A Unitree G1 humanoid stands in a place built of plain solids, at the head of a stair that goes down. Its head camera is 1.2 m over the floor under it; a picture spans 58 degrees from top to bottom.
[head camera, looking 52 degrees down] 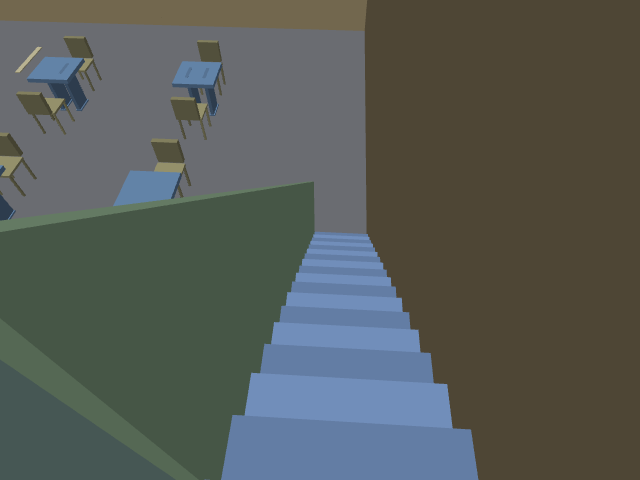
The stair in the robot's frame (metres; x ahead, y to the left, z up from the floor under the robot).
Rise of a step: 0.20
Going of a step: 0.21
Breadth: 0.73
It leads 3 degrees to the right of straight ahead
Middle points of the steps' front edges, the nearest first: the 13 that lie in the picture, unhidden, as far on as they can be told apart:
0.38 -0.09 -0.19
0.59 -0.11 -0.39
0.80 -0.12 -0.59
1.01 -0.13 -0.79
1.22 -0.14 -1.00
1.43 -0.16 -1.20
1.64 -0.17 -1.40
1.85 -0.18 -1.60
2.06 -0.19 -1.80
2.27 -0.20 -2.00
2.48 -0.22 -2.21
2.69 -0.23 -2.41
2.90 -0.24 -2.61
